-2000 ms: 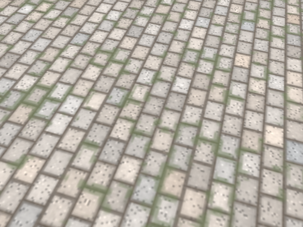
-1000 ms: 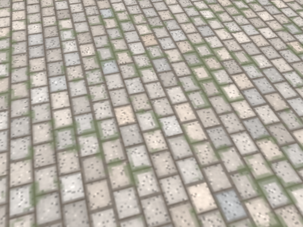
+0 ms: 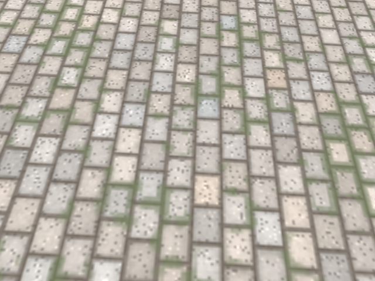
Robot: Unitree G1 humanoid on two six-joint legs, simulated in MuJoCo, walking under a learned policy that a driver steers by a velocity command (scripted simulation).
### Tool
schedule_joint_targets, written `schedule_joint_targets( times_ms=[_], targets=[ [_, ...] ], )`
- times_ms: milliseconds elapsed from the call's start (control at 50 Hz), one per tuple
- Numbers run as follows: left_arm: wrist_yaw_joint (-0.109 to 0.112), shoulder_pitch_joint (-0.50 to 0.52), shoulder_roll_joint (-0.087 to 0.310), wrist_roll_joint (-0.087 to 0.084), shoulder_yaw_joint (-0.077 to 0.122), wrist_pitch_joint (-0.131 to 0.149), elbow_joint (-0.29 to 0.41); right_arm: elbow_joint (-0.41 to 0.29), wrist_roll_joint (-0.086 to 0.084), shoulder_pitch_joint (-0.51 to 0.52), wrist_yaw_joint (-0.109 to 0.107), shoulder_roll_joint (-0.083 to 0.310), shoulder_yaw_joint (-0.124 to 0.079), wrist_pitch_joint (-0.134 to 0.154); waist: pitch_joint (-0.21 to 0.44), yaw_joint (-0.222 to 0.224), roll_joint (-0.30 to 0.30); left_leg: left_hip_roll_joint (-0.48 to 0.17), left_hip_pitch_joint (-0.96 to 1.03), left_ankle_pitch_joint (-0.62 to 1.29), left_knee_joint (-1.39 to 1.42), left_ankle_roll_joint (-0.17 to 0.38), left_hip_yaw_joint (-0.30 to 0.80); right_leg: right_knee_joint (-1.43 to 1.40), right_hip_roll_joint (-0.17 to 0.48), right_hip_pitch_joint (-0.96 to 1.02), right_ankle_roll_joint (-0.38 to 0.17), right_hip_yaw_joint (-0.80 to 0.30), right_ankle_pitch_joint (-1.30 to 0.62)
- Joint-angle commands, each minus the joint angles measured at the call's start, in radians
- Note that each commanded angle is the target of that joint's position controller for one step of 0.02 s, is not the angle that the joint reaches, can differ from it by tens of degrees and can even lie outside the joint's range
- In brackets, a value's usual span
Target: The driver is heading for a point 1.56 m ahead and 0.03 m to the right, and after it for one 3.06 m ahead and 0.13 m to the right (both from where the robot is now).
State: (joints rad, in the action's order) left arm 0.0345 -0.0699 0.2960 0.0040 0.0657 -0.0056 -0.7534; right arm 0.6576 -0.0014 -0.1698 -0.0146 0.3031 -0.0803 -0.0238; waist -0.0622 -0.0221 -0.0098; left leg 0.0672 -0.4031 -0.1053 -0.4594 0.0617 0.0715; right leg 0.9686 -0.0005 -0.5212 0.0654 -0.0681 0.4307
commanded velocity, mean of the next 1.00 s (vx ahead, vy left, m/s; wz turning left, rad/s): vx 0.22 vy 0.00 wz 0.17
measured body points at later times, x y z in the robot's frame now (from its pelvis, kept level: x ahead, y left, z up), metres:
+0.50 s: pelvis +0.03 -0.04 +0.01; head +0.05 -0.05 +0.46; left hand +0.05 +0.26 -0.10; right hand +0.24 -0.26 -0.10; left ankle -0.02 +0.09 -0.70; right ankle +0.05 -0.16 -0.74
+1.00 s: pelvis +0.19 +0.00 -0.02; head +0.23 +0.00 +0.43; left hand +0.37 +0.26 -0.11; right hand +0.23 -0.29 -0.14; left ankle -0.03 +0.08 -0.74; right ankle +0.37 -0.09 -0.72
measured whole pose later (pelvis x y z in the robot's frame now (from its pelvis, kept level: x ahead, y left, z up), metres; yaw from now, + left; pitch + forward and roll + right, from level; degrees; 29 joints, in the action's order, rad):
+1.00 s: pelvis +0.19 +0.00 -0.02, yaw +7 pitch +3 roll +1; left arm -0.07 -0.08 0.27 -0.02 0.04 0.05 -0.70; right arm 0.81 -0.01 -0.40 -0.02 0.29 -0.07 0.06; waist -0.03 -0.07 -0.02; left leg -0.01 0.18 -0.42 -0.20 -0.03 -0.16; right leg 0.61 0.03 -0.63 -0.06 0.04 0.05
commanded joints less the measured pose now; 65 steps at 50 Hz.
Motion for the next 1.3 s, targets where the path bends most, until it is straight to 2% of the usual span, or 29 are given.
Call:
schedule_joint_targets(
  times_ms=[20, 180, 200, 220, 240, 260, 320, 360, 440, 500, 560, 580, 600, 620, 640, 660, 740, 840, 940, 980, 1020, 1040, 1060, 1080, 1100, 1120, 1140, 1220, 1300],
  targets=[
    [0.003, -0.065, 0.066, -0.001, 0.016, 0.004, 0.034, -0.080, -0.004, 0.026, -0.020, 0.172, -0.051, 0.004, 0.216, 0.024, 0.128, -0.222, 0.149, 0.099, 0.131, 0.174, 0.277, -0.116, -0.016, 0.069, 0.015, -0.008, -0.069],
    [-0.026, -0.136, 0.097, -0.007, 0.036, 0.031, 0.019, -0.097, -0.019, 0.046, -0.021, 0.150, -0.044, -0.025, 0.175, 0.053, 0.166, -0.150, 0.075, -0.115, 0.059, 0.081, 0.379, -0.556, -0.016, 0.306, -0.052, 0.003, -0.222],
    [-0.021, -0.169, 0.167, 0.011, 0.053, 0.029, 0.020, -0.100, -0.016, 0.017, -0.021, 0.106, -0.032, -0.026, 0.184, 0.043, 0.040, -0.079, -0.033, -0.273, -0.092, 0.023, 0.297, -0.636, 0.163, 0.408, -0.115, -0.147, -0.213],
    [-0.018, -0.144, 0.250, 0.039, 0.071, 0.019, 0.019, -0.137, -0.022, 0.024, -0.019, 0.090, -0.031, -0.017, 0.120, 0.005, -0.273, 0.090, -0.230, -0.463, -0.309, -0.034, 0.066, -0.713, 0.354, 0.384, -0.267, -0.407, -0.312],
    [-0.015, -0.090, 0.197, 0.057, 0.057, 0.025, 0.057, -0.120, -0.001, 0.003, -0.016, 0.170, -0.055, -0.003, 0.119, 0.013, -0.235, 0.023, -0.226, -0.490, -0.551, -0.073, 0.097, -0.718, 0.422, 0.321, -0.342, -0.460, -0.365],
    [-0.006, -0.024, 0.142, 0.045, 0.041, 0.027, 0.080, -0.092, -0.010, -0.027, -0.011, 0.201, -0.071, -0.006, 0.111, -0.015, -0.158, 0.010, -0.211, -0.424, -0.651, -0.084, 0.100, -0.694, 0.367, 0.304, -0.310, -0.350, -0.389],
    [0.004, -0.003, 0.096, 0.003, 0.023, 0.023, 0.084, -0.052, -0.006, -0.062, -0.016, 0.122, -0.054, -0.031, 0.081, -0.007, -0.106, 0.003, -0.229, -0.306, -0.773, -0.132, 0.068, -0.656, 0.247, 0.333, -0.248, -0.156, -0.449],
    [0.007, -0.053, 0.101, 0.008, 0.023, 0.014, 0.071, -0.076, -0.017, -0.017, -0.014, 0.089, -0.039, -0.029, 0.083, 0.024, -0.124, 0.000, -0.225, -0.286, -0.694, -0.150, 0.031, -0.652, 0.224, 0.380, -0.265, -0.102, -0.499],
    [0.003, -0.141, 0.149, -0.010, 0.037, 0.011, 0.044, -0.109, -0.011, 0.060, 0.002, 0.046, -0.004, -0.013, 0.107, 0.089, -0.195, -0.056, -0.135, -0.310, -0.388, -0.141, -0.044, -0.731, 0.242, 0.436, -0.269, -0.133, -0.068],
    [-0.014, -0.161, 0.181, -0.020, 0.044, 0.018, 0.028, -0.093, -0.014, 0.049, 0.015, 0.064, -0.001, 0.008, 0.061, 0.089, -0.190, -0.049, 0.032, -0.334, -0.181, -0.095, -0.108, -0.752, 0.253, 0.345, -0.272, -0.128, -0.020],
    [-0.030, -0.160, 0.159, -0.038, 0.032, 0.025, 0.007, -0.021, -0.017, -0.080, 0.019, 0.063, -0.005, 0.030, 0.049, 0.012, -0.125, -0.028, 0.305, -0.136, 0.108, -0.022, -0.136, -0.674, 0.222, 0.219, -0.240, -0.089, -0.051],
    [-0.038, -0.147, 0.100, -0.026, 0.012, 0.037, 0.007, 0.002, -0.020, -0.163, 0.013, 0.079, -0.011, 0.033, 0.099, -0.028, -0.087, -0.088, 0.475, -0.135, 0.108, -0.001, -0.051, -0.572, 0.185, 0.121, -0.191, -0.042, -0.065],
    [-0.054, -0.099, 0.004, 0.006, -0.019, 0.053, 0.039, 0.022, -0.013, -0.282, 0.001, 0.144, -0.023, 0.035, 0.172, -0.062, 0.135, -0.296, 0.645, -0.072, 0.130, 0.052, 0.219, -0.241, 0.084, -0.056, -0.110, 0.085, 0.043],
    [-0.051, -0.058, 0.052, -0.016, -0.004, 0.072, 0.091, 0.021, 0.000, -0.296, 0.010, 0.252, -0.052, 0.042, 0.103, -0.073, 0.279, -0.471, 0.589, -0.277, 0.227, 0.211, 0.494, -0.068, 0.008, -0.290, -0.080, 0.118, 0.175],
    [-0.049, -0.026, 0.131, -0.035, 0.017, 0.080, 0.088, 0.014, 0.001, -0.269, 0.012, 0.183, -0.036, 0.063, 0.027, -0.085, 0.179, -0.461, 0.534, -0.400, 0.266, 0.242, 0.492, 0.075, 0.073, -0.350, -0.081, 0.043, 0.137],
    [-0.057, -0.042, 0.139, -0.049, 0.024, 0.081, 0.074, 0.017, 0.001, -0.229, 0.011, 0.128, -0.018, 0.079, -0.021, -0.060, 0.179, -0.409, 0.519, -0.449, 0.284, 0.203, 0.405, 0.106, 0.095, -0.390, -0.095, 0.012, 0.034],
    [-0.068, -0.075, 0.084, -0.036, 0.017, 0.079, 0.031, 0.018, 0.014, -0.160, 0.005, 0.079, -0.004, 0.102, -0.035, -0.022, 0.126, -0.312, 0.451, -0.062, 0.333, 0.119, 0.121, 0.088, 0.099, -0.350, -0.075, -0.013, -0.240],
    [-0.078, -0.005, 0.034, -0.027, -0.006, 0.070, 0.071, 0.039, 0.010, -0.156, 0.001, 0.101, -0.012, 0.114, -0.040, -0.034, 0.103, -0.278, 0.347, 0.086, 0.363, 0.098, -0.095, -0.173, 0.073, -0.211, -0.040, 0.038, -0.458],
    [-0.107, 0.087, 0.034, -0.027, -0.016, 0.072, 0.137, 0.089, -0.013, -0.208, -0.003, 0.140, -0.026, 0.106, -0.073, -0.049, 0.080, -0.336, 0.440, 0.210, 0.333, 0.079, -0.166, -0.344, 0.056, -0.161, -0.108, 0.090, -0.437],
    [-0.113, 0.062, 0.063, -0.027, -0.003, 0.070, 0.151, 0.092, -0.013, -0.199, -0.008, 0.166, -0.032, 0.092, -0.020, -0.014, 0.108, -0.342, 0.500, 0.567, 0.213, 0.056, -0.202, -0.356, 0.005, -0.079, -0.150, 0.142, -0.348],
    [-0.106, -0.135, 0.132, -0.030, 0.036, 0.060, 0.116, 0.086, -0.011, -0.186, -0.018, 0.189, -0.036, 0.072, 0.123, 0.101, 0.127, -0.315, 0.485, 0.876, -0.088, 0.018, -0.245, -0.368, -0.079, 0.193, -0.202, 0.193, -0.296],
    [-0.090, -0.286, 0.189, -0.034, 0.066, 0.052, 0.082, 0.079, -0.008, -0.200, -0.025, 0.181, -0.028, 0.073, 0.206, 0.176, 0.091, -0.280, 0.312, 0.778, -0.329, -0.017, -0.254, -0.387, -0.079, 0.474, -0.240, 0.131, -0.312],
    [-0.071, -0.375, 0.303, -0.032, 0.092, 0.046, 0.074, 0.027, 0.018, -0.279, -0.014, 0.066, 0.009, 0.092, 0.333, 0.132, -0.164, -0.145, -0.116, 0.075, -0.746, -0.085, -0.237, -0.416, 0.190, 0.873, -0.396, -0.351, -0.173],
    [-0.071, -0.371, 0.277, -0.035, 0.076, 0.055, 0.096, 0.022, 0.010, -0.266, 0.000, 0.050, 0.029, 0.132, 0.510, 0.126, -0.178, -0.006, -0.267, -0.473, -0.945, -0.093, -0.008, -0.625, 0.336, 0.972, -0.503, -0.807, 0.000],
    [-0.072, -0.342, 0.212, -0.024, 0.056, 0.063, 0.093, -0.009, -0.033, -0.142, 0.014, 0.131, 0.005, 0.155, 0.381, 0.160, -0.107, -0.068, -0.370, -0.405, -0.978, -0.071, 0.063, -0.682, 0.310, 0.890, -0.434, -0.698, 0.030],
    [-0.070, -0.293, 0.186, -0.024, 0.048, 0.068, 0.092, -0.030, -0.043, -0.090, 0.016, 0.129, 0.012, 0.168, 0.243, 0.131, -0.057, -0.113, -0.379, -0.323, -0.908, -0.049, 0.042, -0.693, 0.271, 0.730, -0.392, -0.562, -0.011],
    [-0.068, -0.220, 0.163, -0.022, 0.039, 0.070, 0.104, -0.028, -0.020, -0.073, 0.008, 0.120, 0.012, 0.173, 0.154, 0.081, 0.016, -0.154, -0.340, -0.263, -0.812, -0.047, 0.030, -0.702, 0.228, 0.562, -0.365, -0.457, -0.104],
    [-0.056, -0.121, 0.127, -0.008, 0.029, 0.078, 0.138, -0.013, 0.017, -0.135, 0.001, 0.107, 0.004, 0.128, 0.087, -0.010, -0.045, -0.193, -0.185, -0.164, -0.667, -0.090, 0.010, -0.773, 0.145, 0.267, -0.370, -0.290, -0.333],
    [-0.036, -0.170, 0.151, -0.015, 0.035, 0.078, 0.113, -0.054, 0.024, 0.003, -0.005, 0.071, 0.018, 0.121, 0.040, 0.032, -0.041, -0.167, -0.204, 0.062, -0.405, -0.137, -0.009, -0.773, 0.088, 0.197, -0.335, -0.203, -0.359]
  ],
)
Keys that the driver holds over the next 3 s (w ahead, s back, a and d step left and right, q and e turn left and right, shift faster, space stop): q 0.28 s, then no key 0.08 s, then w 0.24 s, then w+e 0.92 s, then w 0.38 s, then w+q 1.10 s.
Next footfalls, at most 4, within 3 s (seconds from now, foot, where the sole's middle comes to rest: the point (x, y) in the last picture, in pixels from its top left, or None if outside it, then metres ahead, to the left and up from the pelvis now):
0.20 right None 0.09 -0.15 -0.77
0.58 left None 0.01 0.09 -0.77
1.04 right None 0.41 -0.08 -0.77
1.54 left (156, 206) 0.69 0.11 -0.77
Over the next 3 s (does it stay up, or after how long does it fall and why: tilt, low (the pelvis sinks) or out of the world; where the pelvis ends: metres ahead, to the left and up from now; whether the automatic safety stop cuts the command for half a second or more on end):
stays up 1.29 -0.11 -0.01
